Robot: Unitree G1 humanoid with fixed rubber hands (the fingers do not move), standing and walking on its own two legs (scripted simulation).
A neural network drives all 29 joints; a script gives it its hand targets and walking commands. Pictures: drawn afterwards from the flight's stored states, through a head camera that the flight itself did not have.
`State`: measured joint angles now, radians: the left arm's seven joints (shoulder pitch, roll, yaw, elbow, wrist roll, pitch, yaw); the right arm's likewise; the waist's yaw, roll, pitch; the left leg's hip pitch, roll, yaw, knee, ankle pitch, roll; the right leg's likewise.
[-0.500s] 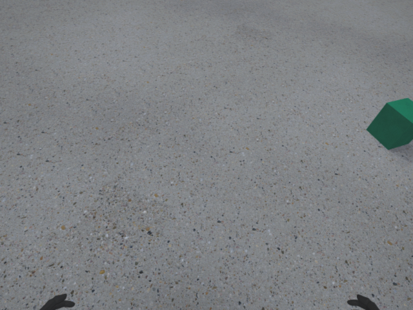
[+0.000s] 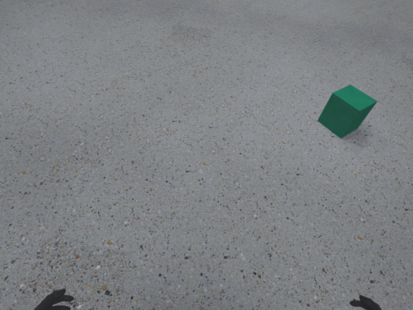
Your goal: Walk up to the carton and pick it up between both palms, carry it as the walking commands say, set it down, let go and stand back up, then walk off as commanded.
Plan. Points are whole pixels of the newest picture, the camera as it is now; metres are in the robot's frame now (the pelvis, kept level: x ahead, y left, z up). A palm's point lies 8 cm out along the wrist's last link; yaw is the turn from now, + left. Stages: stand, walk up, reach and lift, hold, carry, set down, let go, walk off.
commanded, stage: walk up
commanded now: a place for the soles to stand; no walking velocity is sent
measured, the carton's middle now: (345, 111) +1.46 -0.98 -0.62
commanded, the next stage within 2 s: none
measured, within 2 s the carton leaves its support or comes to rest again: neither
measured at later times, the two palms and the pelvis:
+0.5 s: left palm (115, 203) +0.38 +0.23 -0.09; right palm (398, 265) +0.25 -0.41 -0.07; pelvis +0.20 -0.06 +0.00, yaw -11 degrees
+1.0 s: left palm (175, 137) +0.60 +0.10 -0.08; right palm out of the picture +0.37 -0.51 -0.08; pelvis +0.38 -0.15 -0.01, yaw -19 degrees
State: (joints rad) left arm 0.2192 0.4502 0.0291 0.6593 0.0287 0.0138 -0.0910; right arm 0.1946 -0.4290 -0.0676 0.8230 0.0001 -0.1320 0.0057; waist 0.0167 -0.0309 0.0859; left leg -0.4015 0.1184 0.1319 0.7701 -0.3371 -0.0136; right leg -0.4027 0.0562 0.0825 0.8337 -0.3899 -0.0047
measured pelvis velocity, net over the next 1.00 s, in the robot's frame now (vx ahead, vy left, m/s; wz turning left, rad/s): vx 0.38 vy -0.15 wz -0.33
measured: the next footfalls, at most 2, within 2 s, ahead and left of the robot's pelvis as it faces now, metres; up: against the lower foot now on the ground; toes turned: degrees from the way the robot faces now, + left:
right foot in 0.28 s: +0.25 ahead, -0.20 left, +0.00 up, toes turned -7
left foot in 0.50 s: +0.33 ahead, +0.05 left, +0.00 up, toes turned -2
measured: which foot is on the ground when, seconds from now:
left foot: down 0.00-0.28, up 0.30-0.48, down 0.50-0.82, up 0.84-1.00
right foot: up 0.00-0.26, down 0.28-0.52, up 0.54-0.82, down 0.84-1.00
